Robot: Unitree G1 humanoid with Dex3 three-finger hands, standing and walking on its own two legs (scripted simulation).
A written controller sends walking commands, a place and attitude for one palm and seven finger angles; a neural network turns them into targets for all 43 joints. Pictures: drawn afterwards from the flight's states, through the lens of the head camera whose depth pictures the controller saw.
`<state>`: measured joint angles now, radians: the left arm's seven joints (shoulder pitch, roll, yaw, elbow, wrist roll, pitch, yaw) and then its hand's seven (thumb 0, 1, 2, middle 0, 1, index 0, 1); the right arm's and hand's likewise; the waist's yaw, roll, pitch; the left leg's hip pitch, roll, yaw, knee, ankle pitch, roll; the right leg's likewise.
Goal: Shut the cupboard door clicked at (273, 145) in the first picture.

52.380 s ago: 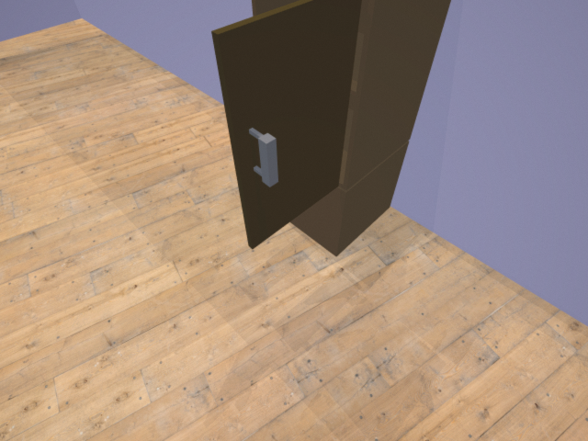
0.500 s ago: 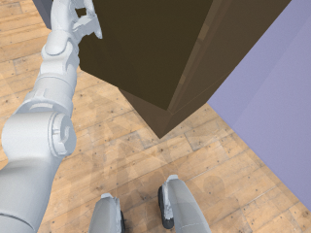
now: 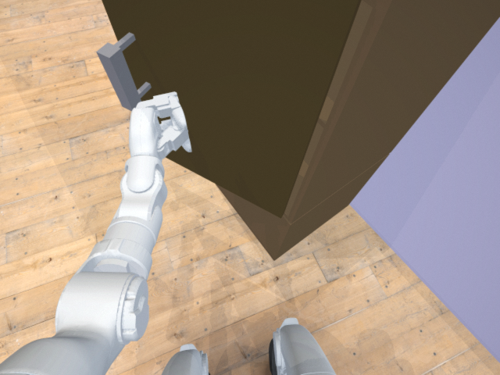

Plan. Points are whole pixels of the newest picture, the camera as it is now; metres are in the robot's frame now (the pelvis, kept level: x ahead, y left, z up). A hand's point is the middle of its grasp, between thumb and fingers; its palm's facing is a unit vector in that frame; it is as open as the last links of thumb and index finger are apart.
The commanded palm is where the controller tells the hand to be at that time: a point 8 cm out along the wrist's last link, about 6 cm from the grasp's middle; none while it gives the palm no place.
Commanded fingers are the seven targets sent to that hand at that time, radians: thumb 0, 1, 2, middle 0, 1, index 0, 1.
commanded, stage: pull the fist back off the door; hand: left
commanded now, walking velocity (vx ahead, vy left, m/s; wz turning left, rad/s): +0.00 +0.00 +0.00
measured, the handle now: (130, 72) +0.62 +0.16 +0.06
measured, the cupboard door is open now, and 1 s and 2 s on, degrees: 24 24 24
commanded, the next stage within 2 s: draw the hand back to the body in 0.24 s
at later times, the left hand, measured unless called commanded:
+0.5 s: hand (183, 151) +0.43 +0.06 +0.08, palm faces -0.02 -1.00 -0.03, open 3.1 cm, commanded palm +0.38 +0.13 +0.09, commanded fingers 0.00 0.90 0.90 -1.30 -1.50 -1.30 -1.50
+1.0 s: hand (88, 218) +0.31 +0.15 +0.15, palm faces +0.06 -0.98 -0.19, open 3.1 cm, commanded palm +0.27 +0.21 +0.17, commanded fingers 0.00 0.90 0.90 -0.94 -1.11 -0.94 -1.11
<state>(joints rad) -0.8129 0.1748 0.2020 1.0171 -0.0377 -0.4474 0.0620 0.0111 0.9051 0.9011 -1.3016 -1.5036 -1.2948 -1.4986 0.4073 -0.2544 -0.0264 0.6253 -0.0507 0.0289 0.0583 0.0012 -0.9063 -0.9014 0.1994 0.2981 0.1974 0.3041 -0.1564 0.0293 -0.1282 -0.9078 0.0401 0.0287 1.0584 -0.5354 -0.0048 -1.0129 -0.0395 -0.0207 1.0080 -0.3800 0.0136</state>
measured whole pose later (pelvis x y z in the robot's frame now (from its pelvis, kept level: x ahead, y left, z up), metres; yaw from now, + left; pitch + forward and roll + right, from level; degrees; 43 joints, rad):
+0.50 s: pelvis -0.01 -0.01 +0.01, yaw +1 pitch +17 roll +1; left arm -0.60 0.11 0.12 0.78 -0.06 -0.44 0.05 0.01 0.90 0.90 -1.30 -1.50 -1.30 -1.50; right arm 0.28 -0.22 -0.01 0.60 -0.02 0.02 0.02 0.00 -0.91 -0.90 0.20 0.30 0.20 0.30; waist -0.09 0.03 -0.11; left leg -0.79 0.03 0.03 1.00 -0.51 -0.02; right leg -0.91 -0.05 -0.02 0.99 -0.38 0.00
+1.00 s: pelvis +0.01 +0.00 +0.06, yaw +1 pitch +2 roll +0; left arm 0.04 0.22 0.03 0.08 -0.08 -0.12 0.00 0.01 0.90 0.90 -1.18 -1.37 -1.17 -1.36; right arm 0.20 -0.23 0.01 0.54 0.03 0.00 -0.10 0.01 -0.91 -0.90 0.20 0.30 0.19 0.30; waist 0.00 0.04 -0.04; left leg -0.27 0.02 0.02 0.62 -0.38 -0.01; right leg -0.39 -0.05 -0.04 0.64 -0.28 0.01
